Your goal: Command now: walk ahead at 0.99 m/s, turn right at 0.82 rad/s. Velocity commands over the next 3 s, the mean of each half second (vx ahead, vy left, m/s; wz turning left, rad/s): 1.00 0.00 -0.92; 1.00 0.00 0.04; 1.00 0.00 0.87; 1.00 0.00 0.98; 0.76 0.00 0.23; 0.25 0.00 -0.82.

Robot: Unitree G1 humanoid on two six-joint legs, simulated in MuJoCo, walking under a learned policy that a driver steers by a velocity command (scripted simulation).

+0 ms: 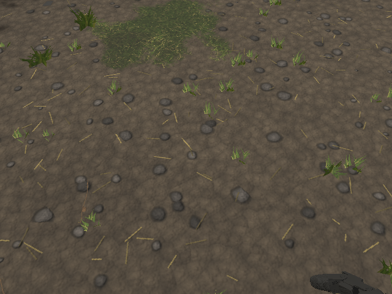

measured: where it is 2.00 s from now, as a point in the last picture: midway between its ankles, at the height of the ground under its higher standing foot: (279, 72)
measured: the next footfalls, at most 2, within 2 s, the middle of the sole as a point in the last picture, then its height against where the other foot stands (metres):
left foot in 0.22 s outside the picture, level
right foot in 0.66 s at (256, 235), level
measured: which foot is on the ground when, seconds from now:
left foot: up 0.00-0.20, down 0.22-0.66, up 0.68-1.00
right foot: down 0.00-0.24, up 0.26-0.64, down 0.66-1.00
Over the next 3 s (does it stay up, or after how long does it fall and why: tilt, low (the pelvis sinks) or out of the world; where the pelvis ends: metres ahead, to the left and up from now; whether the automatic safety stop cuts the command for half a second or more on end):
stays up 2.35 0.09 0.01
